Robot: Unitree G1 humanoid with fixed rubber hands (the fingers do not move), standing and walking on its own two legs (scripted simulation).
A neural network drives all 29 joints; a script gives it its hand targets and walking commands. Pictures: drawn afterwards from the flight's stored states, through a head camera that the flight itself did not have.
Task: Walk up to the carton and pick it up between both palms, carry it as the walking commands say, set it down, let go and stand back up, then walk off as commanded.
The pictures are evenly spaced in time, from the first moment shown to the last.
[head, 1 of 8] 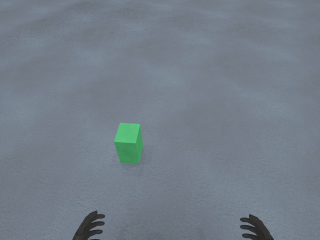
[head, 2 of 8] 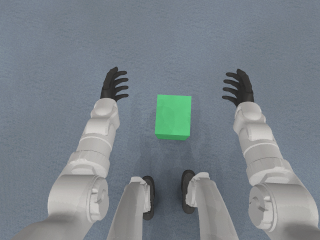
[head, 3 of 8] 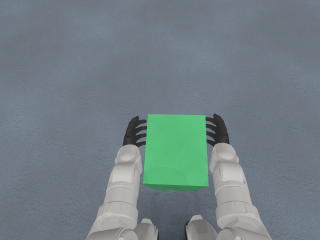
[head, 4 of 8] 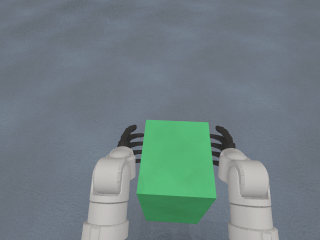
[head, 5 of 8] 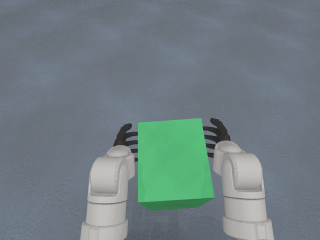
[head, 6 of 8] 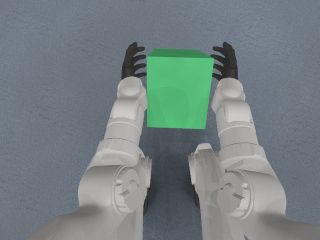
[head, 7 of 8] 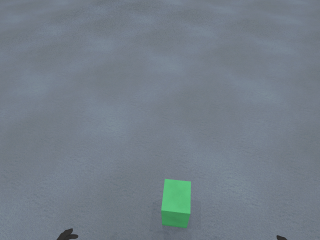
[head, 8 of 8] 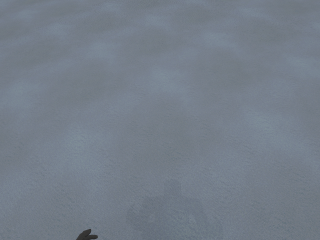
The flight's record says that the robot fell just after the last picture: no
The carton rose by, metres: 0.67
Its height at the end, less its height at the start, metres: +0.00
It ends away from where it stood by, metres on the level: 2.28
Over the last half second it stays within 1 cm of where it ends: yes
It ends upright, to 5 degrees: yes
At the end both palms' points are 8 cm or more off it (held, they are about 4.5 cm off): yes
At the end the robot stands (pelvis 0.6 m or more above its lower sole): yes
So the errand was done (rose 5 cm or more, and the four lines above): yes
